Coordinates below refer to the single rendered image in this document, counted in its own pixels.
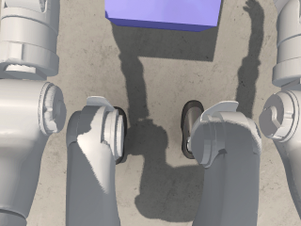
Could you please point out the carton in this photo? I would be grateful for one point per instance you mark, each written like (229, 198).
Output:
(180, 15)

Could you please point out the robot right upper arm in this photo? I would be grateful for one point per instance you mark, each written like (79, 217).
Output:
(280, 120)

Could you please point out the robot left forearm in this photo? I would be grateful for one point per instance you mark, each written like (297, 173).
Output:
(28, 39)

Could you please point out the robot left upper arm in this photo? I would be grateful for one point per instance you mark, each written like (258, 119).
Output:
(30, 111)

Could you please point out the robot left foot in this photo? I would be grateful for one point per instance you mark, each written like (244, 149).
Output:
(122, 113)

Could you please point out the robot right forearm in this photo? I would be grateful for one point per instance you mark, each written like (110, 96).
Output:
(287, 73)

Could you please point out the robot left shin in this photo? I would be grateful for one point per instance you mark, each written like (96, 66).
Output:
(72, 126)

